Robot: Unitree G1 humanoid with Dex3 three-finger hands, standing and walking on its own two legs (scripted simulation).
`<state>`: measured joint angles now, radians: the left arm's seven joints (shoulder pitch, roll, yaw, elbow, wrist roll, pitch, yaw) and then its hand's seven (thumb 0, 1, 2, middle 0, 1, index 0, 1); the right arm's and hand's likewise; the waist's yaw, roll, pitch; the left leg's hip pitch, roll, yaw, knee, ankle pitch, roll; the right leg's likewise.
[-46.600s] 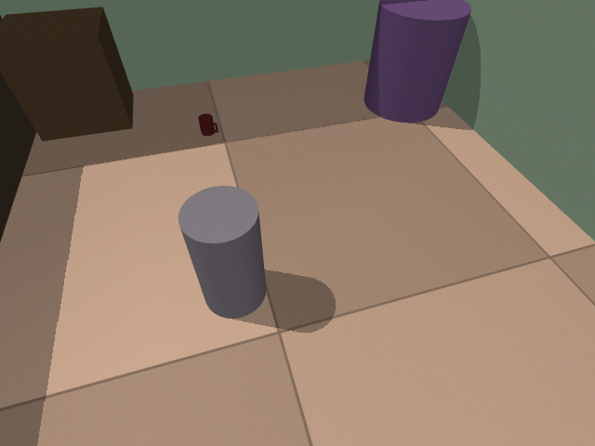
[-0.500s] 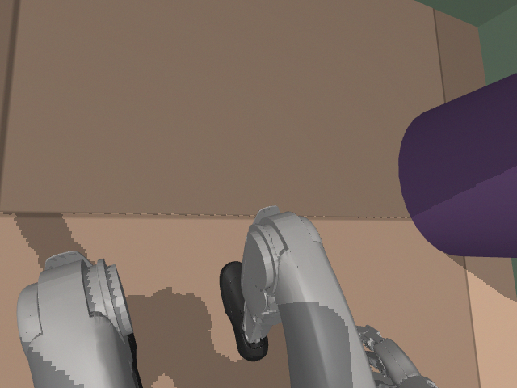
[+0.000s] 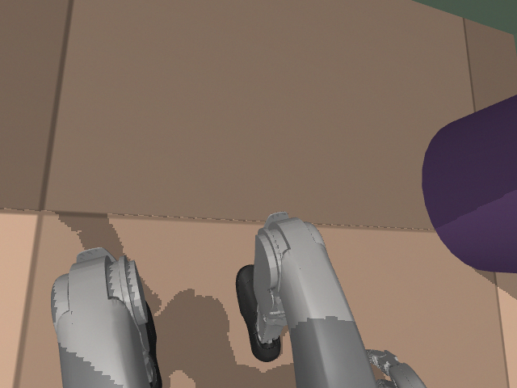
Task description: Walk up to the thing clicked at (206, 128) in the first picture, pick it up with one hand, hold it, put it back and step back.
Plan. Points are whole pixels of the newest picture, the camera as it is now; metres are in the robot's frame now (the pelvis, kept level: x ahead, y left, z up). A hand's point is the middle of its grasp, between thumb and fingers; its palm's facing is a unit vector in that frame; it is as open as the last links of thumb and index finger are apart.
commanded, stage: lift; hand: left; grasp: from above
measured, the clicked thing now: out of the picture +0.49 +0.36 -0.17
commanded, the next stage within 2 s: hold in 1.40 s
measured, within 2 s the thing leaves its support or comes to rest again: neither
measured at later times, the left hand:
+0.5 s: hand out of the picture +0.40 +0.36 +0.05, palm faces -0.43 -0.12 -0.90, open 10.3 cm
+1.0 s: hand out of the picture +0.34 +0.31 +0.23, palm faces -0.44 -0.14 -0.89, open 10.3 cm
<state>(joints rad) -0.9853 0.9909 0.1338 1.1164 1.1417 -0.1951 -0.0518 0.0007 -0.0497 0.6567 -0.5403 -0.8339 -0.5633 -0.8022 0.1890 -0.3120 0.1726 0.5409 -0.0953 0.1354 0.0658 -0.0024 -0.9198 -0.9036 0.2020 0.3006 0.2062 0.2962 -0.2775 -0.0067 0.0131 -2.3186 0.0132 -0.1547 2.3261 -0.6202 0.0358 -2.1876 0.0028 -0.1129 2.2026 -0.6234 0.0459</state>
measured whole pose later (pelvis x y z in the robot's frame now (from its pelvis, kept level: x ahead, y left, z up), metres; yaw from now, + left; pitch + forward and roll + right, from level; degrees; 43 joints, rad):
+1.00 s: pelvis +0.03 +0.00 +0.31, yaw +8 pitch +17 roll -3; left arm -0.41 0.53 -0.09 0.89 0.99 -0.08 0.09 0.02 -0.02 0.65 -0.47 -0.90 -0.51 -0.85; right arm 0.25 -0.26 -0.01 0.73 0.04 -0.02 -0.06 0.00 -0.91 -0.90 0.20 0.30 0.21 0.30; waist -0.10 0.04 -0.15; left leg -1.10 0.04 -0.03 1.26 -0.47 0.01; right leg -1.05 0.01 -0.03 1.20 -0.46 0.02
